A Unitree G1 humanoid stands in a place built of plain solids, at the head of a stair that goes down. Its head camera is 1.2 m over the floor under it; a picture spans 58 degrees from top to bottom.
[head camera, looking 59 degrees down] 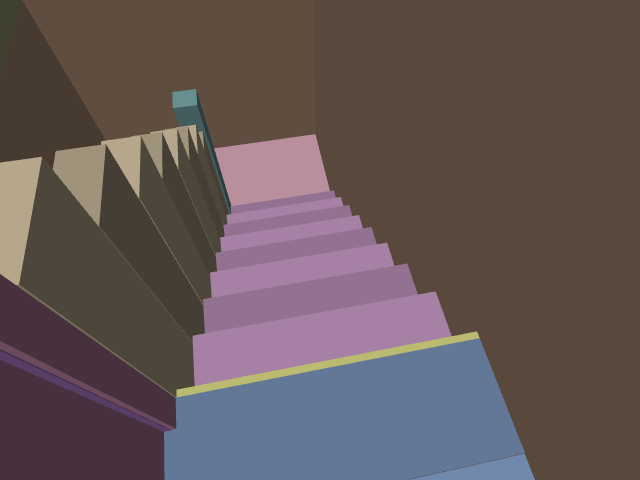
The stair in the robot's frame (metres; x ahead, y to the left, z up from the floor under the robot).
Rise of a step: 0.20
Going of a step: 0.22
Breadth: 0.85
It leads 11 degrees to the left of straight ahead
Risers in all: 9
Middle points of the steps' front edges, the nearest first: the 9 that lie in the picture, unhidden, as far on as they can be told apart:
0.33 -0.03 0.00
0.55 0.01 -0.20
0.77 0.05 -0.40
0.99 0.09 -0.60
1.20 0.14 -0.80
1.42 0.18 -1.00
1.64 0.22 -1.20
1.85 0.26 -1.40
2.07 0.30 -1.59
